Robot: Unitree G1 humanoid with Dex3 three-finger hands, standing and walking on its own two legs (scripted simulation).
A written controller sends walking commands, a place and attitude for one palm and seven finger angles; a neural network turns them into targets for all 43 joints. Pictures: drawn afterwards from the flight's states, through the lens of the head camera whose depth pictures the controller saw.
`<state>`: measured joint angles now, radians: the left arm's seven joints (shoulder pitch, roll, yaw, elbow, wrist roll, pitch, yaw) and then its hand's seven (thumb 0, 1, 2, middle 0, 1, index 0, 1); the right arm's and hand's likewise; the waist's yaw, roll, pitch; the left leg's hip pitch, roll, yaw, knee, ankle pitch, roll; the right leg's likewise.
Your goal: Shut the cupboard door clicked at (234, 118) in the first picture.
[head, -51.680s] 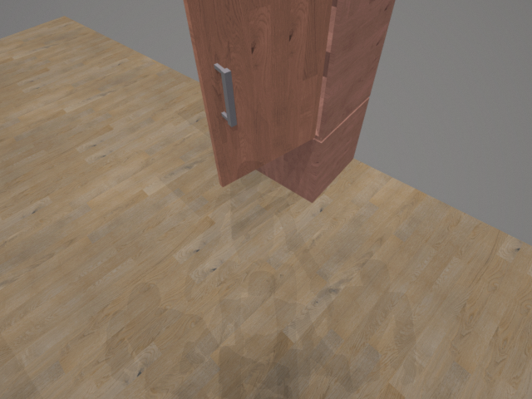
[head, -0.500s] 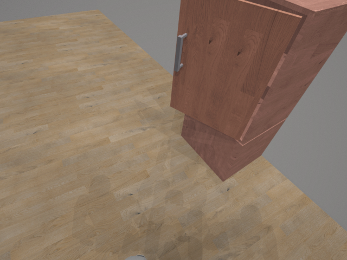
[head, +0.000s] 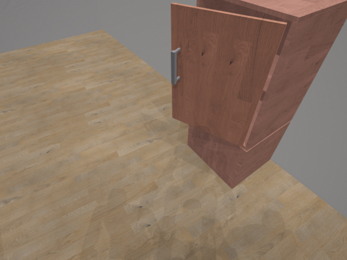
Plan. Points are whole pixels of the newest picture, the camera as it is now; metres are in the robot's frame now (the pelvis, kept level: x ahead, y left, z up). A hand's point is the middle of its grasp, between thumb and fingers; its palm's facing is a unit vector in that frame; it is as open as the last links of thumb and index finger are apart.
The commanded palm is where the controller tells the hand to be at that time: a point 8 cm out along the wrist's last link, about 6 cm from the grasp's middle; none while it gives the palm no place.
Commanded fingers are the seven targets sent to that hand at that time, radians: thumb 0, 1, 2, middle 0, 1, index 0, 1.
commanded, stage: let the arm hang, fingers relaxed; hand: left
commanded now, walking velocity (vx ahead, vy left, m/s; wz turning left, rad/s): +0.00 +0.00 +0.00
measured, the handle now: (176, 66) +0.90 +0.04 +0.00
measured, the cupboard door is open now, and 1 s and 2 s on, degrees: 22 22 22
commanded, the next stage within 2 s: look to check the result in 0.30 s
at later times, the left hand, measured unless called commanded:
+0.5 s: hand out of the picture +0.06 +0.19 -0.17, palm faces -0.02 -0.97 -0.23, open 7.4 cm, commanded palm none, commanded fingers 0.00 0.90 0.90 -0.20 -0.30 -0.20 -0.30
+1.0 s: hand out of the picture +0.07 +0.20 -0.17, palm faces -0.01 -0.97 -0.26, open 7.4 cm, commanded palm none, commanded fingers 0.00 0.90 0.90 -0.20 -0.30 -0.20 -0.30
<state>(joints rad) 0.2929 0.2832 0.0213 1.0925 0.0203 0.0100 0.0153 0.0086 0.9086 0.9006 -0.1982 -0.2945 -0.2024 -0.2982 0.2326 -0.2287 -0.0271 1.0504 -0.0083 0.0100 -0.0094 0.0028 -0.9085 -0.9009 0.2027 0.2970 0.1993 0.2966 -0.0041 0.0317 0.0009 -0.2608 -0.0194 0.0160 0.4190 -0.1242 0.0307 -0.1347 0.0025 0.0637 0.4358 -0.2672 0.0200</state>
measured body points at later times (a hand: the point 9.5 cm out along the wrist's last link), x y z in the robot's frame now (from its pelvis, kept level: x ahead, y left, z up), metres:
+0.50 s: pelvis +0.03 -0.02 +0.00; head +0.04 +0.00 +0.45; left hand +0.06 +0.24 -0.16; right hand +0.05 -0.29 -0.14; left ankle +0.07 +0.10 -0.74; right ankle -0.02 -0.14 -0.74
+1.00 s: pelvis +0.05 -0.01 +0.00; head +0.06 -0.01 +0.45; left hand +0.07 +0.25 -0.15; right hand +0.10 -0.27 -0.14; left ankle +0.07 +0.10 -0.74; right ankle -0.02 -0.14 -0.74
